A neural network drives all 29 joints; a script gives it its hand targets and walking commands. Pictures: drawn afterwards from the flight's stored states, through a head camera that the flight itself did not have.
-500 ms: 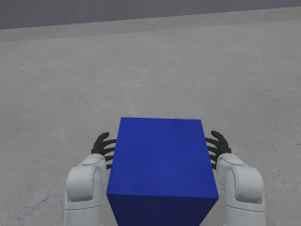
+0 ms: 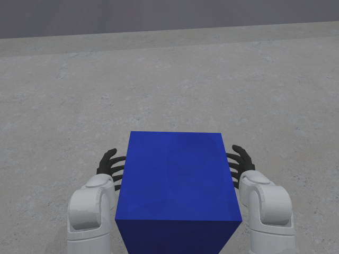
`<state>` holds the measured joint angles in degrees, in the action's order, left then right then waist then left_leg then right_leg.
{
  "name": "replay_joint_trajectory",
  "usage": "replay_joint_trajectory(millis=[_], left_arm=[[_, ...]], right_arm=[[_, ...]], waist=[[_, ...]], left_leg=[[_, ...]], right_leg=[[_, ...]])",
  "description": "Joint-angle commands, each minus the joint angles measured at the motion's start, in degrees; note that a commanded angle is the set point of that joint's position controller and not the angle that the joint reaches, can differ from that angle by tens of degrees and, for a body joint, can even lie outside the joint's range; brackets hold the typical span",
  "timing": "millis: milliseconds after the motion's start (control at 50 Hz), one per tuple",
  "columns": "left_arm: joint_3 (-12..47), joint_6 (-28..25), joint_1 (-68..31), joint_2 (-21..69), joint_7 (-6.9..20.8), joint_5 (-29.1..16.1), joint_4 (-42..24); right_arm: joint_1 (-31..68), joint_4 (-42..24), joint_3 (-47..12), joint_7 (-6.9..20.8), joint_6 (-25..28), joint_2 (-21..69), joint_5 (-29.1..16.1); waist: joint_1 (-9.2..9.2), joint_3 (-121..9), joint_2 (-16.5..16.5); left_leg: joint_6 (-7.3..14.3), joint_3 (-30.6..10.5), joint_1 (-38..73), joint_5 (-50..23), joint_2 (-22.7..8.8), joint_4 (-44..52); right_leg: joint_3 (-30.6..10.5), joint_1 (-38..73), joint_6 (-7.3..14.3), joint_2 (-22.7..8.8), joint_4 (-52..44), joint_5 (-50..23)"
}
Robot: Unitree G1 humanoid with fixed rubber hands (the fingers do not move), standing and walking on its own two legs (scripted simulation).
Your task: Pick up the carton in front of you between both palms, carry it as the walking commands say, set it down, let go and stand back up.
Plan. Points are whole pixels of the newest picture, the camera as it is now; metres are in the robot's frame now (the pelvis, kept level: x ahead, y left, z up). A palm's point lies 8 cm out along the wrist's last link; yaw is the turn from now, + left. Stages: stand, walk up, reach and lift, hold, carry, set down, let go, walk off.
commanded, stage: carry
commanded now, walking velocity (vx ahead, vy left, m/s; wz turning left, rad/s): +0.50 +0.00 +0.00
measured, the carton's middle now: (174, 197) +0.26 +0.00 +0.00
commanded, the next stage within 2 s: none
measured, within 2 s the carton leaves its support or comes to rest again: neither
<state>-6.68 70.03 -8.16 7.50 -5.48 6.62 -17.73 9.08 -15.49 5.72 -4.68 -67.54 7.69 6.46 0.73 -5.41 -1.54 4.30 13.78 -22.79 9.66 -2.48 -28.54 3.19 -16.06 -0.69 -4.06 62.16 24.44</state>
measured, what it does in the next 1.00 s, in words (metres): walks ahead: right foot, then left foot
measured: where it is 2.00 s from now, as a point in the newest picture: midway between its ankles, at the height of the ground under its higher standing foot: (171, 199)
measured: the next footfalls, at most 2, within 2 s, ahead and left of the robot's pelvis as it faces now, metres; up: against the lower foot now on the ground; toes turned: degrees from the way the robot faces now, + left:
right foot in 0.36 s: +0.44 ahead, -0.12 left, +0.00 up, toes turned -9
left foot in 0.80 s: +0.66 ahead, +0.10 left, +0.00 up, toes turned -3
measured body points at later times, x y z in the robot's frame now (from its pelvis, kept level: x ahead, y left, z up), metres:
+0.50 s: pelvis +0.33 -0.04 +0.00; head +0.34 -0.06 +0.45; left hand +0.59 +0.13 +0.07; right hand +0.62 -0.17 +0.06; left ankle +0.19 +0.08 -0.64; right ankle +0.40 -0.12 -0.73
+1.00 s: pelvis +0.59 +0.00 +0.01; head +0.59 +0.01 +0.46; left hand +0.86 +0.16 +0.08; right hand +0.87 -0.15 +0.08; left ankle +0.63 +0.09 -0.73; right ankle +0.51 -0.12 -0.73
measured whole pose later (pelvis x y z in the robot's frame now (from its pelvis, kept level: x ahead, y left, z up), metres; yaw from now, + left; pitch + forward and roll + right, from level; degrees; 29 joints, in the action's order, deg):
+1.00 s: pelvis +0.59 +0.00 +0.01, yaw +1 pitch +4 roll +1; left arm -6.5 70.1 -9.4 7.7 -5.3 6.9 -19.9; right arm 9.4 -18.5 5.9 -4.8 -67.6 7.7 6.2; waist 0.0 -3.9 -2.4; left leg 3.0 12.2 -18.8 9.4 -1.1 -24.5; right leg 5.8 -9.2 -1.8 -4.4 26.4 17.8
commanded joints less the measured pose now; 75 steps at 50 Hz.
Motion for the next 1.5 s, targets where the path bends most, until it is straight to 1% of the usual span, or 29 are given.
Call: replay_joint_trajectory(millis=[0,80,160,240,300,340,360,380,400,440,460,480,520,620,700,760,780,800,820,840,880,920,960,1000,1060,1140,1280,1380,1480], left_arm=[[43.04,-2.31,-30.82,55.21,15.2,-24.29,-6.35],[43.6,-3.89,-28.14,56.78,14.1,-23.43,-7.04],[43.7,-3.53,-27.14,54.39,13.22,-23.38,-10.21],[42.76,-1.74,-26.23,50.77,13.58,-23.25,-10.59],[41.74,-0.73,-26.24,49.38,14.2,-23.52,-9.03],[40.93,-0.53,-25.39,48.93,14.59,-23.4,-6.71],[40.33,-0.46,-24.73,48.9,14.77,-23.2,-5.64],[40.05,-0.8,-26.22,48.2,15.02,-22.97,-4.63],[39.82,-1.04,-24.68,49.96,15.15,-23.31,-3.13],[40.65,-1.96,-27.89,53.77,15.29,-24.26,-5.1],[41.01,-2.44,-28.79,54.95,15.42,-24.35,-5.59],[41.6,-2.8,-29.39,56.0,15.5,-24.81,-6.22],[41.94,-3.56,-28.34,56.99,15.8,-25.07,-6.57],[41.68,-4.04,-24.63,55.05,16.33,-25.25,-7.94],[40.51,-3.4,-23.65,51.54,15.29,-23.4,-9.84],[39.98,-2.07,-22.99,49.31,14.95,-22.48,-8.3],[39.71,-1.58,-23.17,48.21,14.83,-22.42,-8.2],[40.13,-0.85,-24.41,47.8,14.67,-22.6,-8.22],[41.23,-0.13,-25.1,47.62,14.63,-22.92,-8.09],[41.92,-0.11,-26.72,47.95,14.63,-23.36,-9.42],[42.51,-0.36,-28.84,50.76,14.97,-24.23,-8.88],[42.97,-1.11,-29.44,53.14,15.32,-24.88,-8.5],[43.39,-1.56,-30.18,53.71,15.44,-24.83,-9.1],[42.89,-1.46,-31.0,53.44,15.33,-24.98,-8.47],[41.81,-1.16,-26.86,52.17,15.15,-23.77,-5.49],[41.68,-1.26,-28.84,52.71,15.03,-23.85,-7.24],[41.35,-1.09,-28.09,51.87,15.21,-23.65,-5.87],[41.48,-1.19,-28.74,52.2,15.1,-23.93,-6.9],[41.24,-1.16,-28.13,51.59,15.22,-24.23,-7.39]], right_arm=[[25.0,-5.89,-40.63,15.57,0.0,56.32,-24.19],[24.42,-8.01,-41.08,15.92,0.77,56.47,-25.25],[22.34,-10.13,-41.09,15.8,0.58,52.65,-24.96],[20.58,-9.03,-40.34,15.02,-0.79,49.8,-23.64],[20.89,-8.14,-40.1,14.67,-1.44,48.77,-22.97],[21.14,-7.56,-39.94,14.72,-1.86,47.93,-22.7],[22.49,-7.4,-39.74,14.82,-2.15,47.41,-22.6],[24.79,-9.27,-40.88,14.82,-2.65,48.12,-23.08],[24.68,-7.99,-41.39,14.92,-2.63,49.12,-23.01],[25.52,-6.59,-41.58,15.14,-1.46,52.46,-23.21],[25.85,-6.19,-41.72,15.09,-0.96,54.13,-23.55],[25.61,-6.19,-42.27,15.02,-0.31,56.14,-24.01],[23.62,-5.81,-42.53,14.73,0.56,57.18,-23.34],[21.64,-8.72,-43.71,13.61,1.71,56.26,-22.78],[23.18,-11.84,-44.24,13.77,0.35,53.07,-24.14],[21.48,-10.24,-42.74,14.36,-1.07,50.24,-23.74],[20.57,-9.31,-41.84,14.54,-1.6,48.76,-23.15],[20.69,-7.44,-40.74,14.66,-1.9,48.07,-23.24],[19.95,-6.09,-40.09,14.64,-1.73,48.16,-23.06],[17.98,-4.67,-39.44,14.72,-1.57,49.33,-22.75],[20.12,-5.6,-39.3,14.61,-1.16,52.32,-22.76],[21.43,-5.82,-39.36,14.7,-0.76,53.99,-22.68],[22.79,-6.88,-39.71,15.02,-0.4,54.18,-22.75],[24.1,-6.28,-40.24,14.97,-0.6,54.47,-23.1],[21.86,-4.24,-39.75,14.68,-1.18,52.92,-22.63],[24.22,-5.96,-40.8,14.73,-1.16,53.31,-23.5],[24.03,-5.41,-40.77,14.46,-1.52,52.56,-22.97],[24.24,-6.23,-40.84,14.43,-1.36,52.89,-23.36],[23.92,-6.64,-40.92,14.14,-1.41,52.78,-23.11]], waist=[[-0.04,-16.98,4.94],[0.2,-14.97,8.53],[0.12,-11.32,8.93],[0.22,-8.02,9.92],[0.15,-7.45,10.06],[-1.28,-11.57,8.01],[-2.87,-15.81,2.61],[-2.7,-19.57,-12.83],[-2.38,-19.4,-14.88],[-1.73,-18.02,-6.96],[-1.3,-16.85,-2.75],[-1.2,-17.14,-1.84],[-1.29,-15.99,-3.46],[-1.06,-14.78,-7.24],[-1.55,-13.36,-8.78],[-1.11,-12.97,-5.13],[-1.19,-14.98,-2.32],[-1.03,-18.9,5.96],[-0.16,-22.01,14.18],[-0.14,-22.48,14.79],[-0.47,-22.99,10.39],[-1.03,-22.26,9.36],[-0.66,-21.07,6.01],[-0.41,-19.13,0.68],[-0.65,-20.35,1.07],[-0.83,-19.55,1.26],[-0.74,-16.96,-0.69],[-0.66,-17.34,1.39],[-0.75,-16.31,-1.15]], left_leg=[[3.66,-23.48,28.72,-12.89,-17.23,14.66],[3.51,-14.77,26.25,-7.44,-14.45,18.38],[3.62,-9.5,27.9,-15.34,-12.14,18.06],[2.52,-6.79,28.22,-21.28,-11.96,16.94],[0.79,-4.65,27.05,-26.39,-11.4,12.18],[-1.97,0.22,20.63,-29.93,-7.58,-3.68],[-3.92,-0.63,11.32,-18.27,-5.76,-16.57],[-6.41,-3.03,-6.04,-0.15,1.27,-33.68],[-5.28,-10.01,-13.25,16.41,2.72,-42.5],[-2.72,-14.15,-15.44,13.71,-2.92,-45.15],[-2.49,-14.47,-14.1,9.84,-5.01,-40.74],[-2.93,-13.69,-12.54,7.27,-5.33,-37.53],[-4.0,-11.52,-10.2,4.88,-4.7,-31.04],[-5.98,-5.99,-8.85,0.22,-1.43,-12.21],[-5.91,-3.4,-2.23,-9.2,1.47,-1.43],[-5.66,-1.47,11.52,-22.59,1.0,11.3],[-5.34,-5.36,19.9,-34.53,-3.76,9.4],[-0.47,-15.52,31.67,-58.93,-13.78,2.72],[5.66,-21.77,39.24,-65.59,-19.15,1.7],[6.77,-22.9,38.94,-64.33,-19.82,3.93],[4.76,-19.46,34.13,-48.33,-17.19,6.42],[0.82,-13.13,28.86,-37.3,-12.71,5.5],[-1.87,-9.62,22.35,-28.61,-9.6,4.84],[-1.91,-8.81,19.12,-32.43,-7.49,0.91],[-1.49,-8.59,19.64,-42.82,-7.16,-3.49],[-1.17,-8.24,19.32,-42.17,-6.59,-4.01],[-2.41,-7.15,15.74,-32.36,-4.93,-3.42],[-1.62,-7.12,19.44,-41.07,-5.43,-4.76],[-2.38,-6.11,14.89,-30.9,-3.93,-4.29]], right_leg=[[-3.5,-20.57,1.34,-3.8,3.55,-6.12],[0.86,-19.87,-0.49,-2.72,-8.32,-11.38],[4.14,-21.29,-1.11,-2.14,-21.88,-17.25],[5.77,-17.15,0.91,-1.43,-30.92,-23.33],[9.44,-7.47,2.1,0.6,-34.82,-23.62],[14.22,10.22,2.08,5.32,-37.02,-17.55],[3.06,21.01,2.77,-2.63,-37.64,-11.59],[-26.37,32.29,11.0,-18.83,-45.5,-2.3],[-32.8,32.84,13.82,-21.0,-50.27,-11.89],[-20.3,26.51,11.5,-18.1,-47.42,-22.18],[-15.85,22.24,9.1,-16.67,-48.17,-22.0],[-11.82,20.28,7.63,-15.63,-49.8,-21.18],[-6.31,16.59,6.74,-13.85,-51.02,-22.86],[4.38,19.02,7.28,-10.49,-46.82,-45.09],[7.78,19.38,4.84,-9.14,-43.1,-51.19],[9.11,14.53,0.63,-7.06,-33.3,-43.63],[8.31,9.99,-1.53,-5.88,-30.1,-35.6],[6.39,0.81,-3.26,-2.97,-23.4,-14.99],[3.18,-5.62,-3.44,-0.57,-20.37,2.39],[0.38,-7.02,-2.9,-0.39,-20.02,9.59],[-1.24,-3.01,-1.61,-1.28,-30.26,8.0],[0.54,3.6,-1.41,-1.16,-40.92,-6.77],[-0.19,8.72,-1.79,-4.06,-41.14,-17.52],[0.2,10.72,-1.84,-5.84,-36.15,-35.79],[0.73,10.51,-1.87,-5.3,-33.02,-43.62],[0.97,9.14,-1.76,-4.21,-34.24,-40.97],[0.49,11.79,-1.05,-4.96,-34.74,-49.5],[1.73,9.26,-1.32,-3.42,-35.56,-44.35],[0.89,13.76,-0.48,-4.24,-35.38,-53.83]])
